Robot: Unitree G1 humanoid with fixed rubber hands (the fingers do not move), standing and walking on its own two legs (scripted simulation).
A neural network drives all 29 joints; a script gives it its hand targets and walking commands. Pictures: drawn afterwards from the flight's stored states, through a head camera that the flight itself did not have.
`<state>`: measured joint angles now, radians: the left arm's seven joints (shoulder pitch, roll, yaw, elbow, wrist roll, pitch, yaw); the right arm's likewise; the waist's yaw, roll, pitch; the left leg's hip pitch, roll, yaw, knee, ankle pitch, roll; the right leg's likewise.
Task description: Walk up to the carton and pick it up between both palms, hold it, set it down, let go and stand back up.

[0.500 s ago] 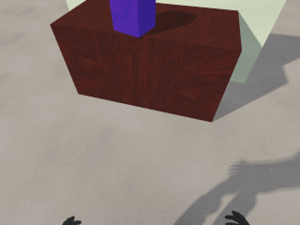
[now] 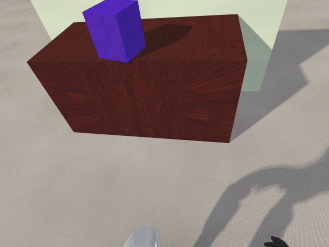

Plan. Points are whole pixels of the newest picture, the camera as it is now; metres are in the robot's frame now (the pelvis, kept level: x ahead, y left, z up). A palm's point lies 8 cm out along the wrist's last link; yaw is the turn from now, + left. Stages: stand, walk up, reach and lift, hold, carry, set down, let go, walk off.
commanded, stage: walk up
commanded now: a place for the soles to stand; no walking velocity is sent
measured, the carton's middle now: (117, 30) +1.15 +0.31 +0.05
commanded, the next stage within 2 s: none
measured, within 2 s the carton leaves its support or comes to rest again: neither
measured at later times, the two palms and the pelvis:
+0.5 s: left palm (70, 168) +0.37 +0.37 -0.09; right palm (235, 213) +0.22 -0.15 -0.09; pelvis +0.23 +0.12 +0.00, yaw -5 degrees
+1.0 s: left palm (55, 141) +0.50 +0.47 -0.09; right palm (197, 131) +0.53 -0.08 -0.11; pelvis +0.43 +0.19 -0.01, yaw -7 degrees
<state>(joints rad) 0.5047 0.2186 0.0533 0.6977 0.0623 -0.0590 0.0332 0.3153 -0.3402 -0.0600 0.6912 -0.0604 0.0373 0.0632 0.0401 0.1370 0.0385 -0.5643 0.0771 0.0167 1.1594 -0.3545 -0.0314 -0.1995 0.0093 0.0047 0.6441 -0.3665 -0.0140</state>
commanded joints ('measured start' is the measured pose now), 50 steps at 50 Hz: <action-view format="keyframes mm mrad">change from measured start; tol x32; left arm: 1 -88 244 54 -78 -2 -38 1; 50 -221 263 65 -130 4 -7 -2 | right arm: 1 -13 -54 -16 -108 13 -15 18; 50 206 -58 -44 -85 30 -38 12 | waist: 1 -32 -318 165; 9 -80 -222 41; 12 -113 300 -149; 32 53 -395 -174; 50 -136 -256 -54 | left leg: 1 -126 67 -74 -148 121 -9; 10 546 -52 59 -539 119 69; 13 591 390 -854 -980 -485 308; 26 329 222 -50 -771 326 266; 35 -235 -10 -29 211 -218 35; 50 454 -6 106 -454 141 34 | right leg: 1 -110 -251 316 -442 -273 -224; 9 -155 -202 125 -50 214 -148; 15 -540 -56 111 797 -95 -16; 30 186 7 -53 6 213 -33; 34 178 -484 924 -442 -601 -303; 50 -306 -202 63 -42 -199 -152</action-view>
